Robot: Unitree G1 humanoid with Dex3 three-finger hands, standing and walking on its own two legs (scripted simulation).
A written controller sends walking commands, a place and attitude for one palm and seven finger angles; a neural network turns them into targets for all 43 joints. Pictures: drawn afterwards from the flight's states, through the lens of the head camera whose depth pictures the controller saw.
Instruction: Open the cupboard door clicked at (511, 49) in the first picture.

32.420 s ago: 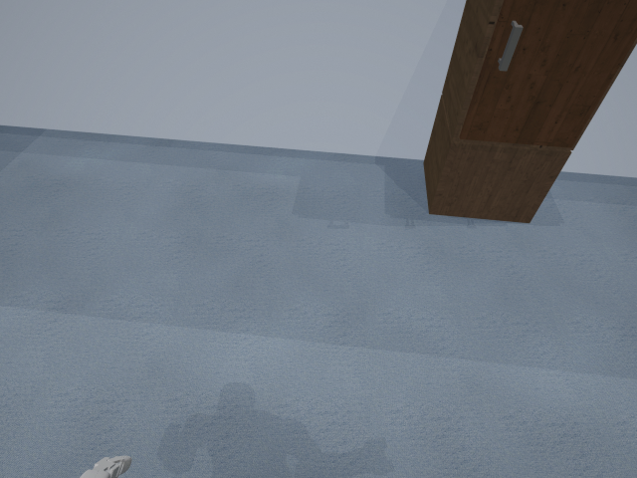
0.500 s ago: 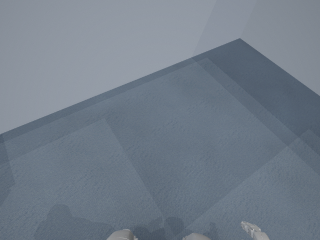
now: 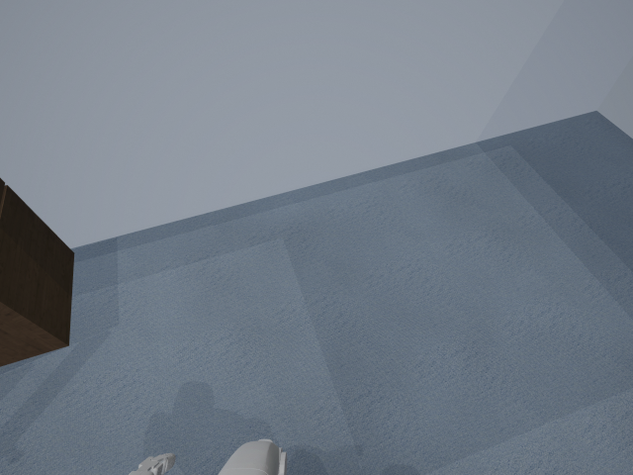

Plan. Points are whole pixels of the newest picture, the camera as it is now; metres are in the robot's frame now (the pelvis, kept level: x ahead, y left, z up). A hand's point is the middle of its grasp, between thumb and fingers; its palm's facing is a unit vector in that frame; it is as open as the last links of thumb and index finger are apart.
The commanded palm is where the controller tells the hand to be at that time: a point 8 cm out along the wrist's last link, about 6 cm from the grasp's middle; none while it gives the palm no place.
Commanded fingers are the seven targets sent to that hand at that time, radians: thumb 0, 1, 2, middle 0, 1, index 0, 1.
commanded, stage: turn to face it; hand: left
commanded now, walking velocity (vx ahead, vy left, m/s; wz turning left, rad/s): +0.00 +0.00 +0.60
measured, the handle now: out of the picture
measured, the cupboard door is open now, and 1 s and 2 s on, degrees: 44 44 44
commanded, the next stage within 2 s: take the last steps up to it in 1.60 s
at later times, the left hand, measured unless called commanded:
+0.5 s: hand out of the picture +0.06 +0.25 -0.16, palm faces +0.31 -0.91 -0.26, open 7.4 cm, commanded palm none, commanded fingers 0.00 0.90 0.90 -0.20 -0.30 -0.20 -0.30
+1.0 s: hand out of the picture -0.06 +0.20 -0.19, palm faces +0.60 -0.77 -0.22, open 7.4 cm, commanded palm none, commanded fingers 0.00 0.90 0.90 -0.20 -0.30 -0.20 -0.30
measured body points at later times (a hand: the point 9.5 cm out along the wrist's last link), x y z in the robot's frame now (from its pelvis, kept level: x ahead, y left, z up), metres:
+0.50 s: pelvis +0.01 +0.01 +0.00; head +0.06 +0.03 +0.45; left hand +0.04 +0.30 -0.14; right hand +0.16 -0.21 -0.14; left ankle +0.00 +0.12 -0.74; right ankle +0.05 -0.15 -0.69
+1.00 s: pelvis +0.02 +0.00 -0.02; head +0.05 +0.05 +0.43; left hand -0.09 +0.24 -0.18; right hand +0.27 -0.15 -0.14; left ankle -0.02 +0.10 -0.74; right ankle +0.06 -0.14 -0.70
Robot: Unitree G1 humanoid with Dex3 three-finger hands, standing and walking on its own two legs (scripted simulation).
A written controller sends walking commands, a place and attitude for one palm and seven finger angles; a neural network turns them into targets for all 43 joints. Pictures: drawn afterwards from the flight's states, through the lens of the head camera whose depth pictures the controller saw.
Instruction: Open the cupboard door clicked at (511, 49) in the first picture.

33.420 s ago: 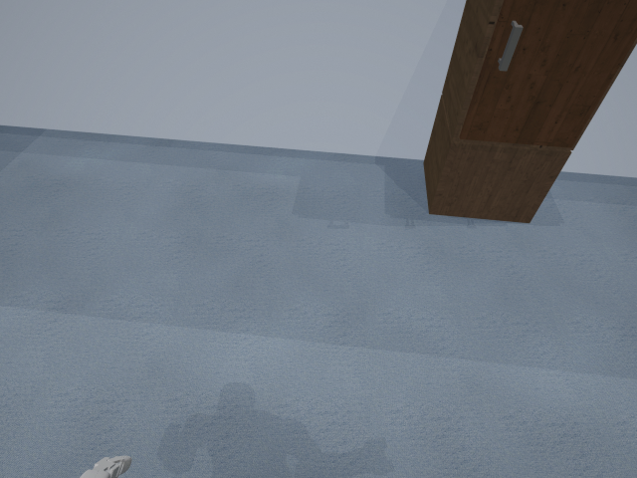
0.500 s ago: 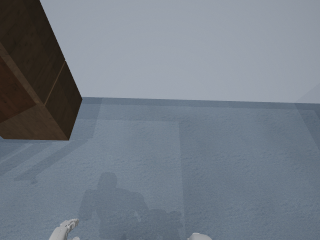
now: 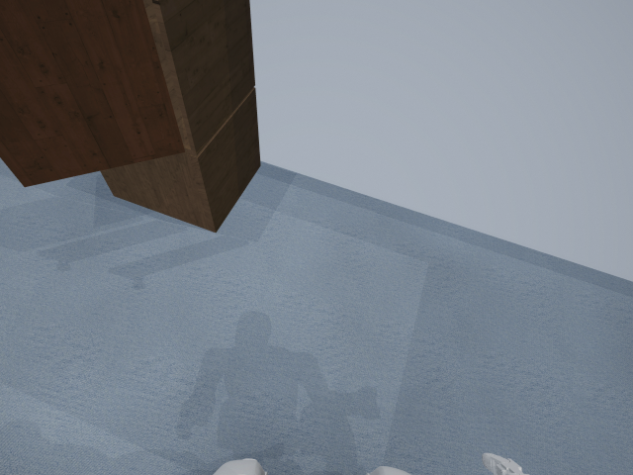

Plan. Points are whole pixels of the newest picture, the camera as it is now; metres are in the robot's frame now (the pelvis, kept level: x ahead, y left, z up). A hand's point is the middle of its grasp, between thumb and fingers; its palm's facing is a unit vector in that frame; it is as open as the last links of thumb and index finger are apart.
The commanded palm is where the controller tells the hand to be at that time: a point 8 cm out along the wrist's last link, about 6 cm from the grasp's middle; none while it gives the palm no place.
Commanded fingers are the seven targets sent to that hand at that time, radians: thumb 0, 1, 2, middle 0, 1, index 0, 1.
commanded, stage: turn to face it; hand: left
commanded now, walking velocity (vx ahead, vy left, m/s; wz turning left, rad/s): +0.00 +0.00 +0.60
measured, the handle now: out of the picture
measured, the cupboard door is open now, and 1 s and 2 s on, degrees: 44 44 44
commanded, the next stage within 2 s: take the last steps up to it in 0.60 s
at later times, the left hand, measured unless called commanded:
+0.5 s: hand out of the picture +0.04 +0.17 -0.14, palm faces +0.28 -0.92 -0.25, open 7.4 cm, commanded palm none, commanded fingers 0.00 0.90 0.90 -0.20 -0.30 -0.20 -0.30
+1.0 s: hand out of the picture +0.01 +0.20 -0.15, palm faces +0.47 -0.85 -0.24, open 7.4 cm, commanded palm none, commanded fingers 0.00 0.90 0.90 -0.20 -0.30 -0.20 -0.30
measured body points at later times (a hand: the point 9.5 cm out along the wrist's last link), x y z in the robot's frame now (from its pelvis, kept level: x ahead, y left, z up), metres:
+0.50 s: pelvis +0.02 -0.04 +0.02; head +0.06 -0.04 +0.46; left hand +0.02 +0.22 -0.12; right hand +0.16 -0.27 -0.13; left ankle -0.03 +0.08 -0.66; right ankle +0.03 -0.16 -0.72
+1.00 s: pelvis +0.04 -0.02 +0.01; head +0.05 -0.02 +0.46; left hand -0.01 +0.24 -0.13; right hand +0.18 -0.21 -0.15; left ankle -0.01 +0.08 -0.72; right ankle +0.08 -0.14 -0.73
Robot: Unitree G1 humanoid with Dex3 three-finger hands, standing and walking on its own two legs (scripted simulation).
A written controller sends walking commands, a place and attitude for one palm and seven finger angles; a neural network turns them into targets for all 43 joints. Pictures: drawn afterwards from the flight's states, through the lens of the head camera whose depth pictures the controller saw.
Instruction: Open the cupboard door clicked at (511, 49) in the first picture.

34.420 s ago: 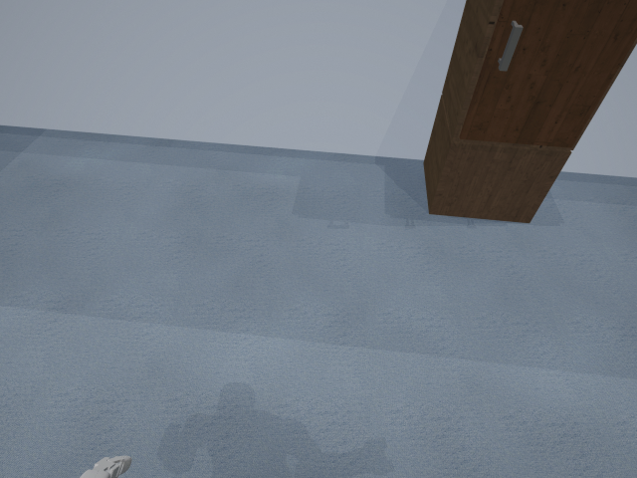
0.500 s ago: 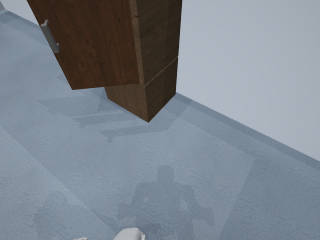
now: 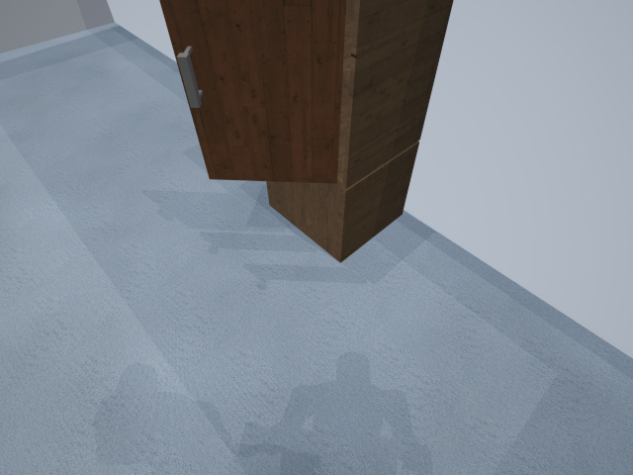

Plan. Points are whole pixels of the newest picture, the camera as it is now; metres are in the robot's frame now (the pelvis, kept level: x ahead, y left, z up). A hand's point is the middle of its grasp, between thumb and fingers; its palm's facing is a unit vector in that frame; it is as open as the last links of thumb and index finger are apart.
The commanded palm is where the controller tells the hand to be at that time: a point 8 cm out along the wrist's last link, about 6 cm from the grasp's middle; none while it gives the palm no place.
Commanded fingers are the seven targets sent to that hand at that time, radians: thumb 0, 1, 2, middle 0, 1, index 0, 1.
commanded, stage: take the last steps up to it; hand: left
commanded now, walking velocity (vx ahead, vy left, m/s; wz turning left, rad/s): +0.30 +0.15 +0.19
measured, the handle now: (192, 77) +0.96 +0.38 +0.02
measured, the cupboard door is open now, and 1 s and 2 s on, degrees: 44 44 44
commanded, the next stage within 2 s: come to a stop and stand still in 1.02 s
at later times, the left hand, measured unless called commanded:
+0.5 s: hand out of the picture +0.10 +0.30 -0.17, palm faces +0.15 -0.97 -0.19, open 7.4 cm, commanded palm none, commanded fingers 0.00 0.90 0.90 -0.20 -0.30 -0.20 -0.30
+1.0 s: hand (170, 333) +0.36 +0.29 -0.15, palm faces +0.11 -0.97 -0.21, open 7.1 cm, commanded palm none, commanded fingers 0.00 0.90 0.90 -0.20 -0.30 -0.20 -0.30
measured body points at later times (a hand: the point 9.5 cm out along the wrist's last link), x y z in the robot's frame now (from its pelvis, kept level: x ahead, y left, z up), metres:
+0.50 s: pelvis +0.14 +0.11 +0.00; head +0.16 +0.13 +0.45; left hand +0.10 +0.35 -0.16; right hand +0.23 -0.12 -0.13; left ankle +0.17 +0.20 -0.73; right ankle +0.09 -0.03 -0.64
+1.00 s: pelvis +0.31 +0.11 +0.02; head +0.33 +0.10 +0.46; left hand +0.35 +0.34 -0.13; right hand +0.31 -0.12 -0.15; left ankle +0.30 +0.23 -0.67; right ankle +0.31 +0.01 -0.73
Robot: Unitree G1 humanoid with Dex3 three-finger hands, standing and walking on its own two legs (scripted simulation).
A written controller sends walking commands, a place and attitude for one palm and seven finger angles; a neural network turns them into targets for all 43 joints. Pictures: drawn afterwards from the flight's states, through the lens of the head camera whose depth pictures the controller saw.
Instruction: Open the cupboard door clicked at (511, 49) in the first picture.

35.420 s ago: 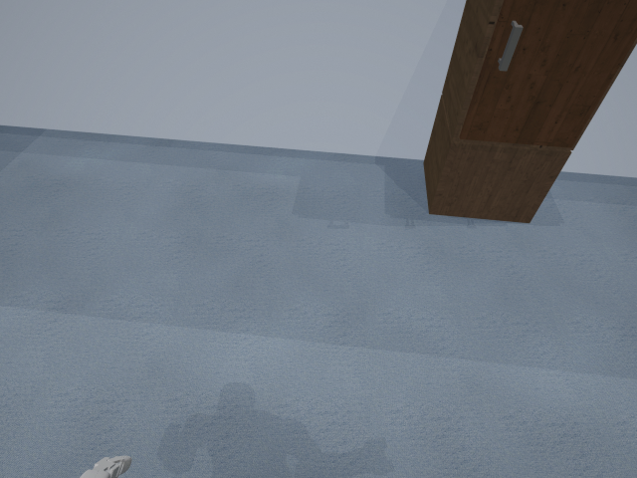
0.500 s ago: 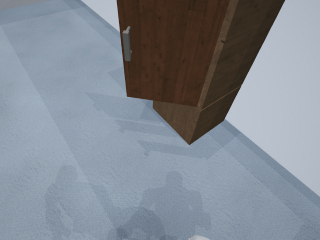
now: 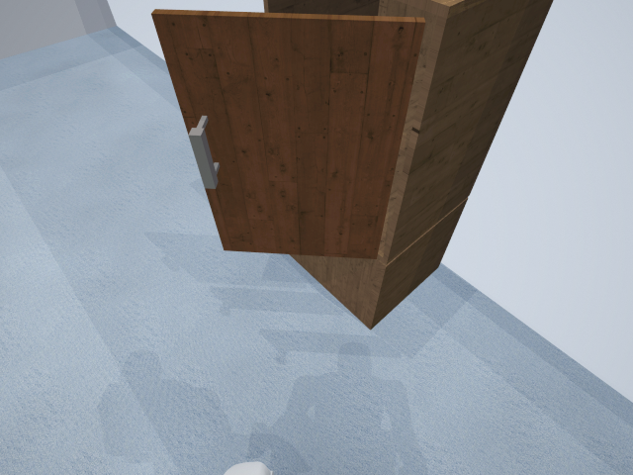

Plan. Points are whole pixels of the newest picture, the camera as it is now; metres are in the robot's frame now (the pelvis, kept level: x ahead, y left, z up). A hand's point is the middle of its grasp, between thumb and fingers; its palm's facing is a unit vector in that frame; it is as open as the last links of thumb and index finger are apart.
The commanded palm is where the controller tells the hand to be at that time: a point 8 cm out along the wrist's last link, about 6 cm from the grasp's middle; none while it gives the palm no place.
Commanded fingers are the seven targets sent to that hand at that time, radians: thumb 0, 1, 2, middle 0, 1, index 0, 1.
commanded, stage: take the last steps up to it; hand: left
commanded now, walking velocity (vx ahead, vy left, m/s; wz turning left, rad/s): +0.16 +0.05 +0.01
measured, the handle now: (207, 152) +0.66 +0.24 +0.00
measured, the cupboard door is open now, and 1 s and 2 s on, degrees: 44 44 44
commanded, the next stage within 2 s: come to a stop and stand still in 0.02 s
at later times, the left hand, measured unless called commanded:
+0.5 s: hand out of the picture +0.11 +0.25 -0.19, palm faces +0.03 -0.98 -0.18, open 7.4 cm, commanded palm none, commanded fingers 0.00 0.90 0.90 -0.20 -0.30 -0.20 -0.30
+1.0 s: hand out of the picture +0.07 +0.18 -0.19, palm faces +0.03 -0.99 -0.17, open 7.3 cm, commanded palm none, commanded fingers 0.00 0.90 0.90 -0.20 -0.30 -0.20 -0.30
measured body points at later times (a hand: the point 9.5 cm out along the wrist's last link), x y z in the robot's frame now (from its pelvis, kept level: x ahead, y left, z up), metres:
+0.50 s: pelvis +0.07 +0.05 +0.00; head +0.10 +0.08 +0.44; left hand +0.11 +0.30 -0.17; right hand +0.15 -0.18 -0.14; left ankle +0.15 +0.14 -0.74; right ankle +0.03 -0.10 -0.66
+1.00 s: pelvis +0.06 +0.01 -0.01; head +0.09 +0.01 +0.44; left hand +0.06 +0.23 -0.17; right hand +0.04 -0.22 -0.16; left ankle +0.06 +0.12 -0.74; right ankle +0.01 -0.12 -0.74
